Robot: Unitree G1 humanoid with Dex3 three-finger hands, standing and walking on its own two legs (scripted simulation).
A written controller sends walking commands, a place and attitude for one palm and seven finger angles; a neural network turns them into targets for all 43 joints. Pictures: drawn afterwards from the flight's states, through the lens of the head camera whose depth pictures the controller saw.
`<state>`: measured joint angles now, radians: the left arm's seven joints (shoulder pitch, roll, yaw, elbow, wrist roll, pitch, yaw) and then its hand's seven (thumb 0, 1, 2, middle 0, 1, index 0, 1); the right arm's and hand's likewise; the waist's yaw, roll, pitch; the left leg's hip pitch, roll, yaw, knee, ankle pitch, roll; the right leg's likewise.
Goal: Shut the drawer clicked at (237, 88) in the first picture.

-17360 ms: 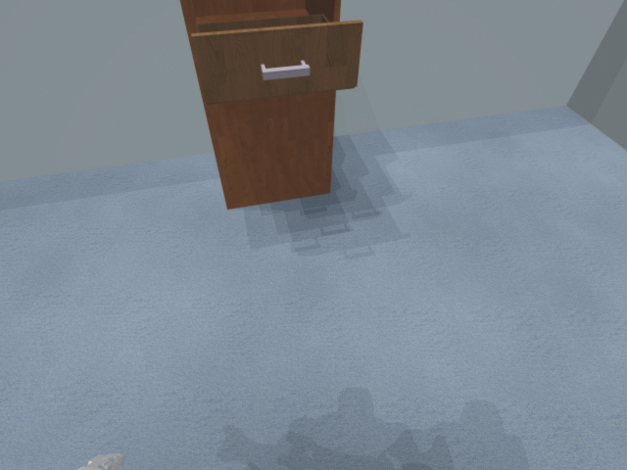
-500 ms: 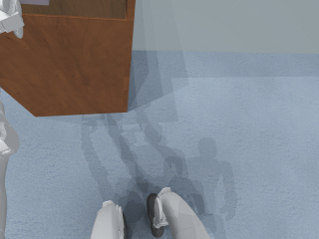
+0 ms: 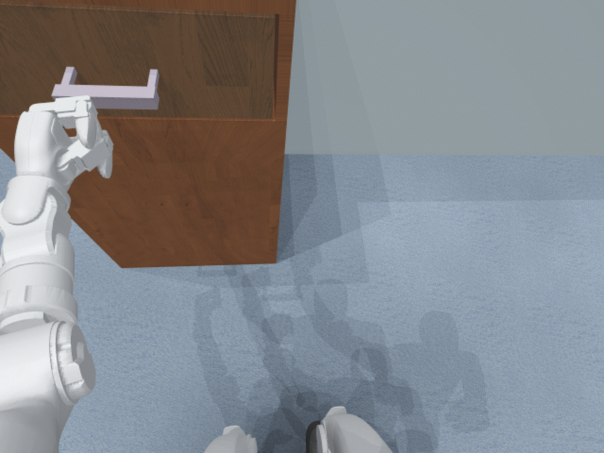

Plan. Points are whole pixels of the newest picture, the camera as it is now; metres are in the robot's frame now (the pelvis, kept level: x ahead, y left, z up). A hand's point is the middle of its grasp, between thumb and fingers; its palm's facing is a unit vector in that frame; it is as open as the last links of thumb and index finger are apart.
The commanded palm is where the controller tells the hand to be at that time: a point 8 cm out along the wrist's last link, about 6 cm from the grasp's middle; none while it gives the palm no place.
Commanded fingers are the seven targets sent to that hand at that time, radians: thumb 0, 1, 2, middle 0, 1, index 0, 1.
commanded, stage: draw the hand back to the body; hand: left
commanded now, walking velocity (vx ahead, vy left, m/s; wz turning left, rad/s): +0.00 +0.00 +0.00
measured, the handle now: (110, 86) +0.60 +0.23 +0.06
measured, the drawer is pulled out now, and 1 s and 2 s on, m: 0.00 0.00 0.00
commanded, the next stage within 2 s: step back with the hand held close in 1.26 s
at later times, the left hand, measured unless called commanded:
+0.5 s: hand (31, 249) +0.32 +0.22 +0.14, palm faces +0.15 -0.97 -0.21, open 3.3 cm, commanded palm +0.28 +0.27 +0.15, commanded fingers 0.00 0.90 0.90 -1.40 -1.60 -1.40 -1.60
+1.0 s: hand out of the picture +0.19 +0.23 +0.20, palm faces +0.41 -0.83 -0.37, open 3.2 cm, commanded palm +0.13 +0.26 +0.22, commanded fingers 0.00 0.90 0.90 -1.40 -1.60 -1.40 -1.60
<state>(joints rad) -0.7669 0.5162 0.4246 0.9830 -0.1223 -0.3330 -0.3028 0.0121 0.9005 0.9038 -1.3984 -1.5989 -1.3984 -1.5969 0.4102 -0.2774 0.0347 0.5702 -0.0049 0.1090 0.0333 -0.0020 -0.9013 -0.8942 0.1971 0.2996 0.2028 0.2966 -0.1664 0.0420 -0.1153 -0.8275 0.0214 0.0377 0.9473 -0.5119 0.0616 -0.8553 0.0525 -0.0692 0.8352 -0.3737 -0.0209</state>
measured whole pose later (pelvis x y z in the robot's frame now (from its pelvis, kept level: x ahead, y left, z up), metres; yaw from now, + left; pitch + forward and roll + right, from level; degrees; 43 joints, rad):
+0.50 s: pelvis +0.00 +0.00 +0.04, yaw +3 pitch +6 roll -2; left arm -0.13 0.34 0.19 0.25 -0.14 -0.12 -0.10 0.01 0.90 0.90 -1.40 -1.60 -1.40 -1.60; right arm 0.24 -0.26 0.03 0.56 0.05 -0.02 -0.03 0.00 -0.90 -0.89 0.20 0.30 0.20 0.30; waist 0.00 0.06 -0.07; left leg -0.36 -0.03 0.02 0.65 -0.40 0.06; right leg -0.40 0.02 -0.07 0.60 -0.31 -0.02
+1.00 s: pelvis +0.00 -0.02 +0.06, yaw +3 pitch -4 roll -1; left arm 0.41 0.33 0.25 -0.32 -0.07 -0.07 0.09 0.01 0.90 0.90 -1.40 -1.60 -1.40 -1.60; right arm 0.20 -0.24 0.04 0.62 0.01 -0.06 -0.05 0.01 -0.90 -0.89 0.20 0.30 0.20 0.30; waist 0.06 0.08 0.01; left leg -0.05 -0.02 0.02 0.41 -0.29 0.04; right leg -0.10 0.03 -0.07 0.39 -0.22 -0.04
